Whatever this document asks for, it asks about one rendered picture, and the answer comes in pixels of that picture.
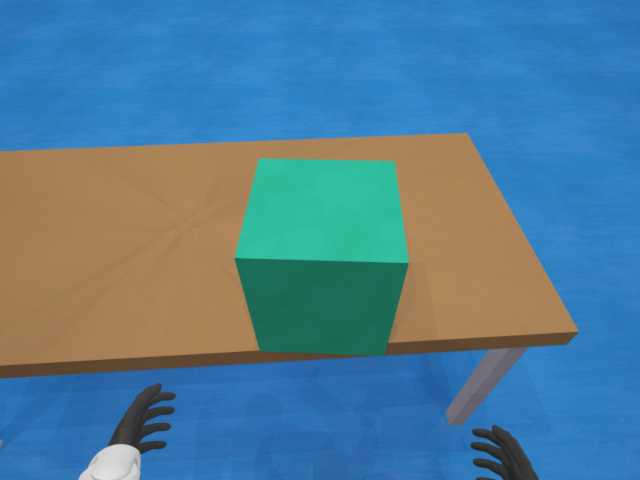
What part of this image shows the left robot forearm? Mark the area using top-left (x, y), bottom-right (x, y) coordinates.
top-left (79, 444), bottom-right (141, 480)

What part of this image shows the robot right hand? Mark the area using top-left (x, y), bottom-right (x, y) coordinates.
top-left (471, 425), bottom-right (539, 480)

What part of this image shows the robot left hand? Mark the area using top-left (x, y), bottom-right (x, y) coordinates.
top-left (107, 383), bottom-right (176, 455)

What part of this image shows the carton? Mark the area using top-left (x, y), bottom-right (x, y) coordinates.
top-left (234, 158), bottom-right (409, 356)

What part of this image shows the table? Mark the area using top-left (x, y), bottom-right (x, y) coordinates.
top-left (0, 133), bottom-right (579, 446)

